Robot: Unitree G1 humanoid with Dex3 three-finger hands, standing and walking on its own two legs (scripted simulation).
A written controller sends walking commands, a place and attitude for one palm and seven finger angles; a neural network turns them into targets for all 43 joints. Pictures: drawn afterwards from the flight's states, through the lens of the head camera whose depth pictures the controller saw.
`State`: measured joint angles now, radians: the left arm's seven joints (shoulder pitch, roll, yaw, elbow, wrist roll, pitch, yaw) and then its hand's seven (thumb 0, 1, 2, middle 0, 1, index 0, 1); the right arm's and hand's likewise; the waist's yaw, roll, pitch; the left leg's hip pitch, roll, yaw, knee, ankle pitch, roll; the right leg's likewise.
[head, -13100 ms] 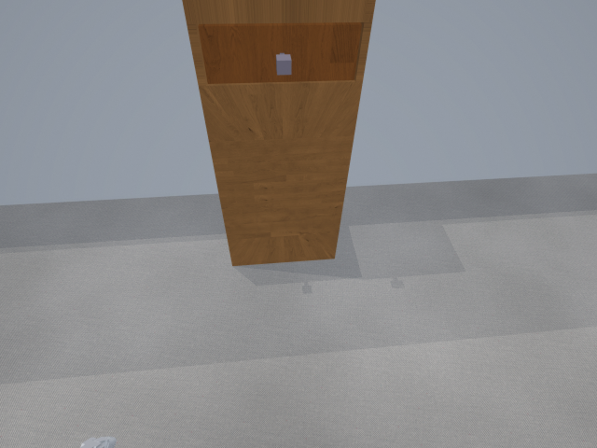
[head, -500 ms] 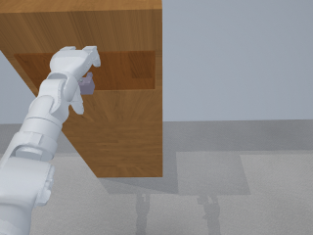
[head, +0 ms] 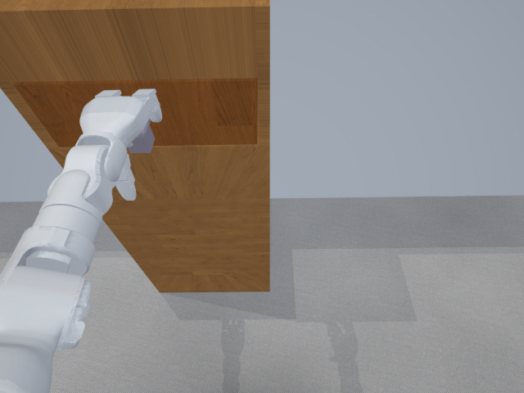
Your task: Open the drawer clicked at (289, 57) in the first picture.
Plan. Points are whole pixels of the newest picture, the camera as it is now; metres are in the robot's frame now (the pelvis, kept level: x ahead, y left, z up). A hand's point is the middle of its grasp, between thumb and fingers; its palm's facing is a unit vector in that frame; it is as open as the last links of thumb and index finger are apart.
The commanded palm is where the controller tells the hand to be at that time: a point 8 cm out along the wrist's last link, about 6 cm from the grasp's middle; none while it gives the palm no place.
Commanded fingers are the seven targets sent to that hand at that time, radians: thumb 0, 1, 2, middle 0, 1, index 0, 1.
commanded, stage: lower the fingers behind the handle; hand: left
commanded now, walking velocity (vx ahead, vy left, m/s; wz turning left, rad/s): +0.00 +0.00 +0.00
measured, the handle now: (142, 131) +0.52 +0.20 +0.11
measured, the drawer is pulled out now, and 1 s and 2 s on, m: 0.00 0.00 0.03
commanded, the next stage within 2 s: close the thumb around the handle in 0.72 s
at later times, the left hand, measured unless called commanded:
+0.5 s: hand (131, 156) +0.47 +0.21 +0.10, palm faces -0.01 -0.03 -1.00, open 13.8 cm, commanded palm +0.45 +0.23 +0.15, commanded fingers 0.00 -0.50 0.30 -0.30 -1.20 -0.30 -1.20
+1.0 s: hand (129, 157) +0.46 +0.21 +0.10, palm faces -0.02 -0.02 -1.00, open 13.1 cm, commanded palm +0.45 +0.22 +0.15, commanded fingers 0.00 0.06 0.54 -0.34 -1.26 -0.34 -1.26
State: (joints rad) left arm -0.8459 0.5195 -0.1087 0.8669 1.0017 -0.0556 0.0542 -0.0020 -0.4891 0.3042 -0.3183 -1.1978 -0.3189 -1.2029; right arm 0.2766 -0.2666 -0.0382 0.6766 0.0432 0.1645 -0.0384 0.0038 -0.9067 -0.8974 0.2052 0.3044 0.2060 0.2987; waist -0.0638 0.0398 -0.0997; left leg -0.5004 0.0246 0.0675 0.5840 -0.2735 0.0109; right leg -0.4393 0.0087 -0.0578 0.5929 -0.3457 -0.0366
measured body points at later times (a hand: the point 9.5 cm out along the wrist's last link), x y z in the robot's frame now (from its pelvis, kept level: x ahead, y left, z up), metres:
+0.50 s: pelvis +0.00 +0.01 +0.00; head +0.05 -0.01 +0.45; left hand +0.47 +0.21 +0.15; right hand +0.04 -0.27 -0.14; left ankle +0.00 +0.12 -0.73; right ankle -0.04 -0.09 -0.73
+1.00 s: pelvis +0.00 +0.01 +0.00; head +0.04 +0.00 +0.45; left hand +0.46 +0.21 +0.15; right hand +0.05 -0.26 -0.14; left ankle +0.00 +0.12 -0.73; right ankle -0.04 -0.09 -0.73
